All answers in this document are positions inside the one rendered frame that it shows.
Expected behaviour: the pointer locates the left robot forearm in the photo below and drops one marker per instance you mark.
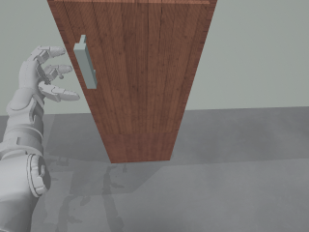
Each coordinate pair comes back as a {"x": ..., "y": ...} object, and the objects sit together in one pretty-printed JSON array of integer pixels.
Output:
[{"x": 24, "y": 131}]

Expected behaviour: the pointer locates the left robot hand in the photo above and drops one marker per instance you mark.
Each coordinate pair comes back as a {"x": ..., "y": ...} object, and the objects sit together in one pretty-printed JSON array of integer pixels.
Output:
[{"x": 32, "y": 76}]

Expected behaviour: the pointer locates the cupboard door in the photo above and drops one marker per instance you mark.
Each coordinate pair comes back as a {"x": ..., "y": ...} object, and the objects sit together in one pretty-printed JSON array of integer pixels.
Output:
[{"x": 143, "y": 52}]

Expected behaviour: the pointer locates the handle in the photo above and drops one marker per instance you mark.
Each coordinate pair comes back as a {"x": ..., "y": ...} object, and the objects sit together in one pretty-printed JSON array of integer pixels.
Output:
[{"x": 85, "y": 63}]

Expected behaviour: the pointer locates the left robot upper arm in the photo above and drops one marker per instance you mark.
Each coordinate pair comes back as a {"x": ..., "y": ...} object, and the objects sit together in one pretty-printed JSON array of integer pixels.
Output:
[{"x": 23, "y": 180}]

